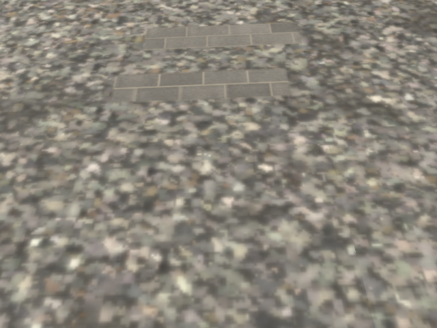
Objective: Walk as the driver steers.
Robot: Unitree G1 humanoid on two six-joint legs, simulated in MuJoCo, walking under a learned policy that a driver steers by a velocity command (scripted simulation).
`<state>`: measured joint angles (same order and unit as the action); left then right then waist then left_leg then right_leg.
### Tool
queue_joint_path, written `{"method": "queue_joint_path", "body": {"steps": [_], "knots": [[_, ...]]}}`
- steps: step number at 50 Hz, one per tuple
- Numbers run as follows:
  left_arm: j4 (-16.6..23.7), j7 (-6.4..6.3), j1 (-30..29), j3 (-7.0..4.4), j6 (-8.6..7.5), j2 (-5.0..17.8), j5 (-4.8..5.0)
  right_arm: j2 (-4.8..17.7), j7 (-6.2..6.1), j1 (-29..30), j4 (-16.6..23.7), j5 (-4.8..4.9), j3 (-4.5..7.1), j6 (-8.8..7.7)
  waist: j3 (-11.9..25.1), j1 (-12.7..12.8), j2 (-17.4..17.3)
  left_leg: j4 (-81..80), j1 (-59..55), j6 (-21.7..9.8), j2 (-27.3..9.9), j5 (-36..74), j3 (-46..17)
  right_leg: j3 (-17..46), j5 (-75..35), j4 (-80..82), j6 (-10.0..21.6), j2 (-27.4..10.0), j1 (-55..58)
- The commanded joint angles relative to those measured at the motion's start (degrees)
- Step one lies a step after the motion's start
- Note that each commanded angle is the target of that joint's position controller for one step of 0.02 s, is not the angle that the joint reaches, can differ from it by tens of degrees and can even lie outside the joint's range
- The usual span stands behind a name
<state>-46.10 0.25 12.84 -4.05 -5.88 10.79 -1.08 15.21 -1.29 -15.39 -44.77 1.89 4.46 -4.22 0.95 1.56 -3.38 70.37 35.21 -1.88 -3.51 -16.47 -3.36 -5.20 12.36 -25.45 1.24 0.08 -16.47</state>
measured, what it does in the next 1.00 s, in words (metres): walks ahead, turning left: left foot, then right foot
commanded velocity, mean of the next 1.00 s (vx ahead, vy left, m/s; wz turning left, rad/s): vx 0.50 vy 0.00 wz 0.33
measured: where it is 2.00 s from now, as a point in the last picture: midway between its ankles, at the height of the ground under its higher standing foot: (165, 215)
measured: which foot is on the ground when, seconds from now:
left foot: up 0.00-0.26, down 0.28-0.84, up 0.86-1.00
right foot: down 0.00-0.28, up 0.30-0.80, down 0.82-1.00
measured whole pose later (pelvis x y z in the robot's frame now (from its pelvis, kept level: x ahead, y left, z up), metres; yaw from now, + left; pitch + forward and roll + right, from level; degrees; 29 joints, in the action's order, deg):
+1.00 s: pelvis +0.56 +0.14 +0.00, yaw +21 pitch +2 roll -1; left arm -45.0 1.4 12.4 -3.0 -5.4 13.9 -0.2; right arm 15.7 -0.4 -14.7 -42.9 0.5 3.7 -3.7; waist -1.6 0.7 -2.1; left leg 66.2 30.1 -1.2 -2.0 -18.4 -2.9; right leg -2.1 8.8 -23.2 4.6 4.1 -16.2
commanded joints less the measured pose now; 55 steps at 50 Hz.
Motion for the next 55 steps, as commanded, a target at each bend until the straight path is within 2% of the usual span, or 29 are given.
{"method": "queue_joint_path", "body": {"steps": [1, 4, 10, 12, 13, 14, 15, 16, 17, 18, 19, 20, 21, 23, 26, 29, 33, 37, 39, 40, 41, 42, 43, 44, 45, 46, 47, 50, 55], "knots": [[1.23, -0.57, -0.95, -1.40, -1.48, 5.29, 0.22, 1.34, 0.24, 3.01, 5.67, 0.38, 0.33, 0.81, -0.83, -1.13, 7.84, -5.44, 9.32, 0.86, -3.42, 3.69, -4.23, 11.69, -10.66, 15.44, 9.68, -16.05, 7.73], [-0.68, -1.30, -0.57, -2.17, -1.40, 7.54, 1.32, -0.33, 1.11, 7.56, 7.95, -0.68, -0.36, 2.15, -3.32, -0.72, 6.10, -18.49, 4.77, 0.55, -2.96, 13.70, -0.62, 2.71, -14.57, 16.35, 8.07, -13.70, 4.39], [-2.85, -1.00, 4.28, -3.16, -0.06, 11.35, 2.91, 1.63, 3.85, 15.77, 11.15, 0.03, 0.08, 2.80, -4.67, 1.31, 5.93, -32.08, -0.33, -2.64, -1.09, 14.76, 3.62, -1.79, -11.84, 14.60, 5.72, -17.14, 12.57], [-3.33, -1.27, 3.84, -3.86, 1.16, 13.97, 3.29, 2.76, 3.74, 14.30, 11.68, -1.00, 0.81, 3.17, -4.40, -0.90, 7.98, -32.71, -4.01, -4.99, 1.45, 7.73, 6.50, -3.72, -29.83, 8.00, 4.76, -17.90, 15.59], [-3.18, -1.51, 3.08, -3.95, 1.73, 14.62, 3.61, 4.11, 3.80, 9.69, 10.72, -1.09, 1.79, 3.26, -1.32, -4.13, 8.35, -34.66, -11.42, -6.26, 4.35, 7.00, 9.07, -6.07, -39.57, -0.13, 3.61, -16.42, 15.81], [-2.79, -1.75, 3.10, -3.59, 2.10, 14.20, 3.52, 6.92, 3.64, -0.30, 7.55, -0.85, 3.57, 3.43, 4.06, -8.90, 6.81, -36.48, -25.75, -7.94, 8.01, 8.77, 10.48, -7.90, -43.47, -12.95, 2.21, -13.82, 11.68], [-0.79, -2.05, 2.77, -2.92, 1.98, 12.59, 1.59, 12.35, 2.62, -9.31, 5.30, -0.53, 5.45, 3.67, 7.88, -11.90, -3.27, -37.57, -42.68, -11.19, 0.29, 13.54, -4.23, -8.61, -23.54, -34.24, -1.10, -10.39, -5.20], [2.83, -0.86, 7.14, -0.50, 0.32, 5.68, 0.29, 17.41, 2.98, -7.37, 5.64, -0.40, 5.16, 2.64, 15.52, -4.80, -16.58, -48.65, -56.48, -21.51, -12.46, -1.46, -37.04, 1.36, 20.78, -53.18, -3.28, 1.03, -26.64], [2.93, -0.13, 0.91, -1.34, -1.57, 10.42, 2.38, 12.26, 2.97, -10.01, 6.53, -1.01, 3.72, 1.88, 17.98, -9.29, -8.65, -54.90, -57.77, -20.30, -14.46, -6.12, -41.52, 10.44, 18.90, -57.60, -1.79, -0.32, -33.07], [4.14, -0.07, -2.84, -1.50, -2.29, 11.30, 3.63, 9.91, 2.80, -7.99, 5.86, -1.40, 2.92, 1.09, 11.64, -8.97, -5.23, -54.45, -52.98, -17.83, -13.26, -1.31, -34.36, 9.75, 13.58, -56.55, -0.39, -2.42, -36.85], [4.18, -0.82, -3.92, -1.10, -2.60, 10.47, 2.58, 8.92, 2.62, -3.13, 6.88, -1.11, 2.40, 0.60, 8.34, -6.37, 1.24, -54.09, -44.28, -15.97, -11.27, 4.88, -28.30, 10.33, 8.41, -51.53, 0.24, -5.04, -33.40], [3.80, -1.41, -3.71, -1.46, -2.36, 10.73, 1.29, 7.64, 2.54, 1.19, 7.62, -1.27, 1.91, 0.29, 6.02, -3.63, 3.01, -54.52, -36.29, -14.90, -9.39, 11.02, -23.51, 10.64, 5.02, -46.54, -0.16, -6.90, -28.48], [3.85, -1.79, -2.28, -1.89, -1.68, 10.92, 1.30, 6.51, 2.48, 3.26, 8.56, -2.03, 1.39, -0.19, 5.70, -1.70, 1.72, -55.15, -31.40, -14.21, -7.41, 15.56, -20.47, 10.90, 3.24, -43.74, -0.47, -8.08, -24.12], [4.25, -1.90, -2.09, -1.97, -0.54, 10.23, 1.08, 6.18, 2.29, 3.72, 8.24, -1.71, 1.23, -0.63, 4.43, -0.25, 2.41, -56.83, -26.89, -14.14, -6.41, 19.16, -17.71, 9.72, 1.50, -39.60, -2.09, -7.89, -22.28], [6.18, -1.44, -7.65, -0.87, 0.11, 7.71, 0.00, 6.41, 1.14, 0.18, 6.15, -1.12, 1.24, -0.75, 1.88, -1.68, 1.71, -57.99, -25.40, -13.25, -4.46, 26.66, -12.02, 8.22, -7.19, -28.00, -3.53, -6.84, -23.97], [7.51, -0.57, -13.43, -0.15, -0.23, 6.63, 0.49, 6.48, 0.66, -2.75, 4.38, -1.01, 1.20, -0.59, 0.68, -4.11, -0.26, -57.88, -23.89, -10.18, -1.80, 24.54, -8.00, 7.18, -18.75, -15.04, -3.24, -4.54, -19.43], [9.43, 0.62, -19.73, 0.13, -0.54, 7.47, 1.45, 6.82, 0.73, -6.65, 2.17, -0.76, 1.25, -0.53, -2.61, -6.83, -0.80, -57.55, -27.96, -9.98, -4.21, 17.62, -10.56, 7.19, -21.58, -7.19, -1.94, -3.17, -19.45], [11.46, 2.06, -22.62, 0.22, -1.49, 8.28, 1.48, 7.19, 0.06, -9.70, 0.55, -1.06, 1.53, 0.62, -3.27, -7.34, -0.82, -51.87, -39.38, -10.10, -8.21, 25.67, -13.73, 6.89, -12.57, -3.34, 0.84, -2.20, -24.18], [10.61, 2.16, -18.08, -0.33, -1.74, 9.47, 1.41, 8.21, -0.08, -7.88, 1.01, -1.08, 1.85, 1.14, -0.71, -4.48, -2.18, -47.20, -39.16, -8.80, -7.23, 40.05, -12.54, 4.60, -8.05, -1.84, 2.72, 0.33, -15.30], [8.96, 1.90, -11.79, -1.12, -1.81, 10.76, 1.23, 8.33, 0.04, -6.23, 1.54, -1.06, 1.80, 1.27, 3.19, -1.01, -2.32, -41.31, -37.22, -7.81, -5.06, 49.52, -10.82, 3.01, -9.86, -0.60, 4.32, 2.02, -5.12], [6.87, 1.52, -1.67, -2.00, -1.81, 13.04, 0.75, 7.47, 0.32, -3.74, 2.89, -1.51, 1.28, 1.09, 10.04, 3.95, -1.31, -30.14, -29.40, -6.08, -2.53, 47.51, -9.06, 7.26, -13.98, -2.97, 7.67, -2.47, 11.20], [5.52, 0.97, 8.23, -3.04, -1.58, 17.26, -0.06, 3.86, 0.58, -7.56, 3.85, -2.10, 0.16, 0.39, 19.43, 5.18, 8.75, -9.54, -10.73, -2.23, 5.01, 23.49, -5.13, 25.62, -14.56, -4.15, 14.77, -15.22, 34.17], [3.69, 1.30, 10.28, -2.62, -1.08, 15.51, 1.33, 3.04, 0.83, -12.24, 2.73, -1.15, -0.56, -0.30, 24.14, 4.04, 20.67, 4.37, 2.38, 0.13, 10.05, -15.76, -5.60, 45.83, -5.75, 3.17, 20.94, -23.39, 42.25], [4.38, 1.00, 7.02, -1.58, -0.46, 11.86, 2.40, 7.71, 1.05, -7.97, 3.37, -0.40, 0.52, -0.78, 15.74, 4.86, 13.63, 8.46, 8.95, 0.14, 6.27, -13.85, -7.41, 43.61, 4.09, 6.20, 18.46, -21.59, 36.43], [5.16, 0.63, 2.91, -1.01, 0.09, 10.38, 2.03, 8.10, 1.17, -2.17, 4.97, 0.03, 0.49, -0.99, 8.37, 4.10, 8.55, 7.23, 10.05, 0.14, 3.23, -8.50, -4.88, 35.60, 5.03, 7.78, 15.95, -19.29, 27.69], [5.18, 0.75, -0.13, -0.55, 0.21, 9.75, 1.32, 7.20, 1.05, 1.21, 5.92, -0.76, 0.42, -1.07, 2.74, 2.06, 4.57, 3.11, 8.77, 0.23, 0.81, -4.60, -2.81, 30.51, 1.11, 10.05, 14.47, -16.79, 18.46], [5.29, 0.94, -1.57, -0.07, -0.05, 8.62, 0.80, 6.80, 0.82, 1.78, 6.11, -1.70, 0.73, -0.82, 0.98, 0.37, 4.46, -0.74, 6.10, 0.37, -1.05, -1.97, -2.64, 27.28, -3.38, 11.63, 13.49, -14.74, 13.21], [4.17, 1.23, -1.47, 0.03, -0.64, 8.82, 1.01, 3.88, 0.67, -0.97, 5.69, -1.59, 0.27, 0.00, 0.73, -2.27, 7.27, -6.48, 2.09, 1.44, -2.77, 0.48, -1.28, 21.33, -11.19, 15.01, 13.61, -12.08, 7.27], [1.95, 0.25, 2.09, -0.79, -0.09, 11.96, 1.81, 2.10, 0.73, 8.36, 8.08, -1.94, -0.76, -0.23, -0.49, -0.10, 6.27, -24.01, 2.28, 2.88, -2.94, 15.55, 0.84, 12.65, -19.98, 16.42, 11.39, -9.12, 6.61]]}}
